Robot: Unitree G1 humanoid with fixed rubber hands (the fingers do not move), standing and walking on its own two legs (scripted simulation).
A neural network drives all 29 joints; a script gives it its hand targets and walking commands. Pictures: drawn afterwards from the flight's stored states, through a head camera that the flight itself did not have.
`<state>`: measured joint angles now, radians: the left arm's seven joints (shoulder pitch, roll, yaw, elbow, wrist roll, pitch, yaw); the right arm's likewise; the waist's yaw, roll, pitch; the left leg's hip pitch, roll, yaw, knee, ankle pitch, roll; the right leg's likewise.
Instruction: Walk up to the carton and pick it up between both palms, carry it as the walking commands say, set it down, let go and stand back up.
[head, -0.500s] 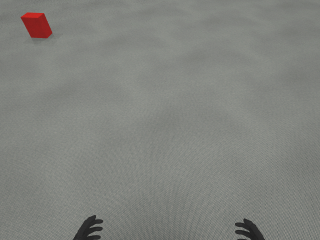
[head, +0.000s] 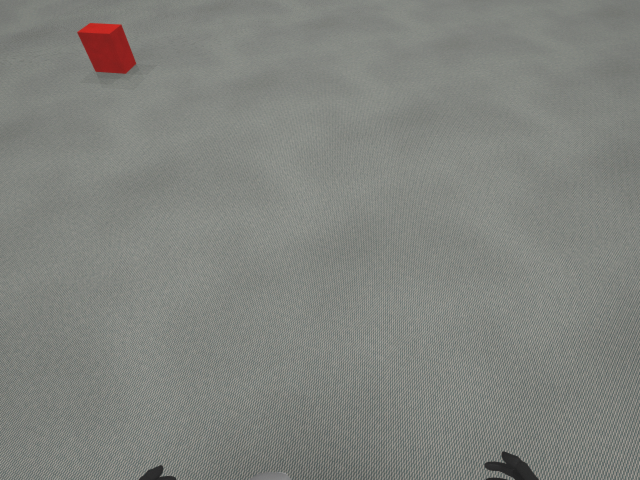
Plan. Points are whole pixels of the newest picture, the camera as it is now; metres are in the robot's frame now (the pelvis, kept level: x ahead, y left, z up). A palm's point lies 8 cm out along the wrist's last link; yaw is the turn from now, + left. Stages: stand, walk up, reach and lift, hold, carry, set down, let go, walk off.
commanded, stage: walk up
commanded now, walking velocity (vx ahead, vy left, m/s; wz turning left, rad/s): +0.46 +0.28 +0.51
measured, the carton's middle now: (108, 48) +2.70 +1.52 -0.63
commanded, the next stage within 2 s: none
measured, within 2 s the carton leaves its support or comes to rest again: neither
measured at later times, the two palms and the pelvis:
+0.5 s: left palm (36, 437) +0.19 +0.42 -0.11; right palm (390, 408) +0.23 -0.07 -0.10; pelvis +0.16 +0.16 +0.01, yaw +16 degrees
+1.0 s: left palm (69, 318) +0.37 +0.45 -0.10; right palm (351, 244) +0.57 -0.03 -0.13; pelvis +0.44 +0.20 +0.01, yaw +24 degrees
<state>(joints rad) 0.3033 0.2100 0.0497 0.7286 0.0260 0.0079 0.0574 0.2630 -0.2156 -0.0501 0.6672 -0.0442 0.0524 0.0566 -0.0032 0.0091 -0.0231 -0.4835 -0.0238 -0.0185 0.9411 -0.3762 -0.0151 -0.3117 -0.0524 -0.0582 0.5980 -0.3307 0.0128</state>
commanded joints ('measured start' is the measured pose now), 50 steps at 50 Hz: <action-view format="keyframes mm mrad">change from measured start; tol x32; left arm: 1 148 205 73 14 -26 -21 25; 35 -380 45 8 -63 -12 -58 -117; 41 228 291 68 102 19 -100 -60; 50 84 106 11 186 -4 -113 -52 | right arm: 1 -192 -70 -45 -142 -17 -6 48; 12 -157 -84 -10 -15 35 -54 40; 16 315 -344 -63 115 29 -109 -24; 50 148 -23 -13 283 1 -65 -10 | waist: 1 62 -125 62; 12 44 -224 128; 16 -147 459 -71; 50 -18 -130 13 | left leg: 1 -468 113 -133 269 126 -32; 14 413 -46 207 -376 -14 34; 17 570 446 -763 -814 -320 190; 22 295 243 -266 -717 193 145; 39 372 186 -50 -394 841 87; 41 -21 3 5 231 -125 34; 50 -48 122 -30 266 191 6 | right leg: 1 212 -428 453 -383 -377 -65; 11 13 -278 -87 -471 -304 -51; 18 -579 -104 70 736 -71 -16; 36 -286 -8 -32 20 285 -6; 39 158 70 -68 -61 215 -49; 41 589 -429 511 -150 85 -109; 42 569 -480 819 -335 87 -165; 50 91 -276 188 -328 446 -93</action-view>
